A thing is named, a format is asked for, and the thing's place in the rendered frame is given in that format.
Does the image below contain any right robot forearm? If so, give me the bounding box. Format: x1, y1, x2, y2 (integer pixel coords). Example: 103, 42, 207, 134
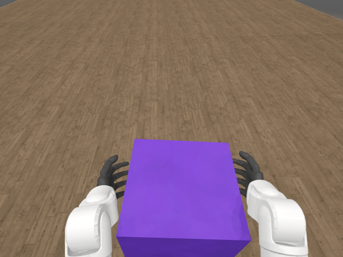
247, 180, 308, 257

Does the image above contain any robot left hand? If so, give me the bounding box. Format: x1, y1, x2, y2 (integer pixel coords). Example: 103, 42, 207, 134
97, 155, 129, 199

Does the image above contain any robot right hand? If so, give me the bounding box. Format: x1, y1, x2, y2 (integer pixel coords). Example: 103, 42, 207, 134
232, 151, 264, 198

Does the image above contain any left robot forearm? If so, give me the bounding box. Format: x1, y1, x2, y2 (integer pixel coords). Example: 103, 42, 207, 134
65, 185, 119, 257

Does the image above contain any carton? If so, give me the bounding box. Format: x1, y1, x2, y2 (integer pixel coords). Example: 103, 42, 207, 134
116, 139, 251, 257

